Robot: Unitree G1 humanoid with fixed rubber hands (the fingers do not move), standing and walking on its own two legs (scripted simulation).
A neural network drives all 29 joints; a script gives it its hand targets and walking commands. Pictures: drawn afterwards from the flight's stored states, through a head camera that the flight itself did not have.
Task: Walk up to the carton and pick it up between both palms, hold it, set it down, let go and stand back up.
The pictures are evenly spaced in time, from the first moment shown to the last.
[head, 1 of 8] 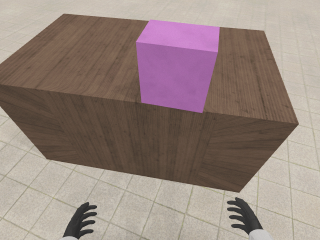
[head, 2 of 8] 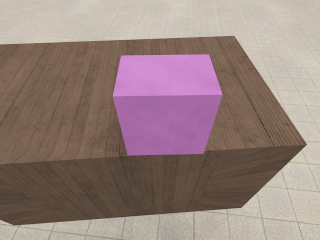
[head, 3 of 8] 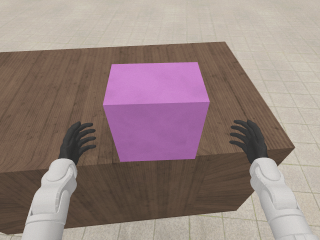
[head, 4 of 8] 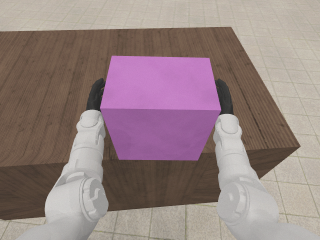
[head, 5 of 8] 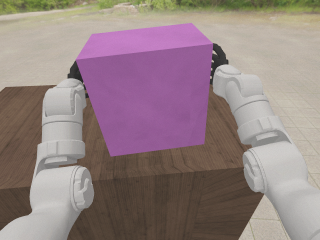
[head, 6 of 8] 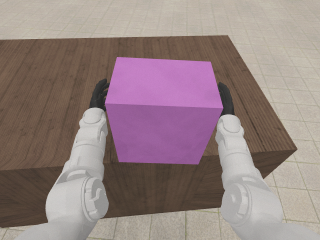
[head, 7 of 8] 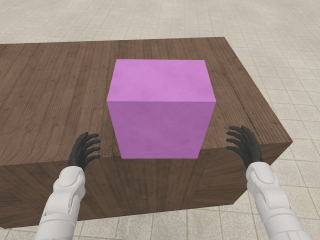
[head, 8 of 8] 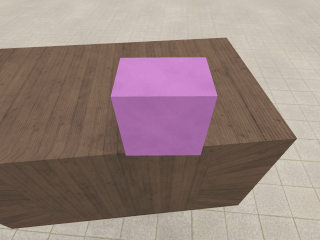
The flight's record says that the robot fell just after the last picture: no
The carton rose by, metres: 0.22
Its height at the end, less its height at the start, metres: +0.00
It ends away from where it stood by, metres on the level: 0.02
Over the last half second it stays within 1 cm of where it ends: yes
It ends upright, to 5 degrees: yes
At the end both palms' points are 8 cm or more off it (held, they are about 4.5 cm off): yes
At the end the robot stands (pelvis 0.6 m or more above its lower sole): yes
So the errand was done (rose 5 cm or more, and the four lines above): yes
